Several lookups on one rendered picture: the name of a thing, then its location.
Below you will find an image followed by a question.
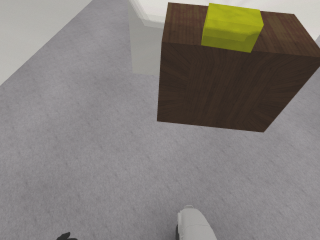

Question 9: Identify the robot right thigh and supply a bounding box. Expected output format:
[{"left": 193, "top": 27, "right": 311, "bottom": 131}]
[{"left": 177, "top": 208, "right": 217, "bottom": 240}]

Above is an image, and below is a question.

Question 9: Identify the pedestal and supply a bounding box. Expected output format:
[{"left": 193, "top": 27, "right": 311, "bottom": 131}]
[{"left": 157, "top": 2, "right": 320, "bottom": 133}]

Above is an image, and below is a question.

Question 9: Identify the right robot shin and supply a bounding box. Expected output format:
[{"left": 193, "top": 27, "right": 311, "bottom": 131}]
[{"left": 179, "top": 205, "right": 193, "bottom": 240}]

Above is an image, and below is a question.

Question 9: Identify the carton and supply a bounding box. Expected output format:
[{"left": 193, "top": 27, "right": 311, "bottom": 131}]
[{"left": 201, "top": 3, "right": 264, "bottom": 53}]

